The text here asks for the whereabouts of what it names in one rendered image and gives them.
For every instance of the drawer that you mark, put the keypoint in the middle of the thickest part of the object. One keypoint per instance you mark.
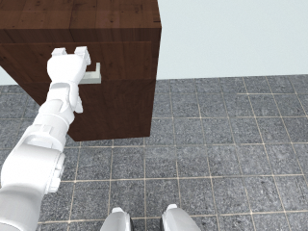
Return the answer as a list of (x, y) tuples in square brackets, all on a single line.
[(118, 59)]

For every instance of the robot left shin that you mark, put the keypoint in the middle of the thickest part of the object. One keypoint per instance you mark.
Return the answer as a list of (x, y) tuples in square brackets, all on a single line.
[(117, 209)]

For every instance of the cabinet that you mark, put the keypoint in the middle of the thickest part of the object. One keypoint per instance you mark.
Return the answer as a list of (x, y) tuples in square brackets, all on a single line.
[(115, 108)]

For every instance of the left robot forearm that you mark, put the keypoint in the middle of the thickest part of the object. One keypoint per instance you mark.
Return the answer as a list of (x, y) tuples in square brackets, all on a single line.
[(52, 122)]

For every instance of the left robot thigh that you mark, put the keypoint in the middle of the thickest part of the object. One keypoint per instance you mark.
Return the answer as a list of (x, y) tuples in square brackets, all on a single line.
[(117, 221)]

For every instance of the handle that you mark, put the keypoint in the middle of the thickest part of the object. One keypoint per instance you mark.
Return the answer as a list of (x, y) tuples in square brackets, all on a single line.
[(92, 77)]

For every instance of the robot left upper arm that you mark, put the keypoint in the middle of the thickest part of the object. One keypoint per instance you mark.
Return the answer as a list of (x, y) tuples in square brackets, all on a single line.
[(33, 172)]

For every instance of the robot left hand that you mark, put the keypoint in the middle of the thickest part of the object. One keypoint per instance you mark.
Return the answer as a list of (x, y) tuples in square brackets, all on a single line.
[(71, 67)]

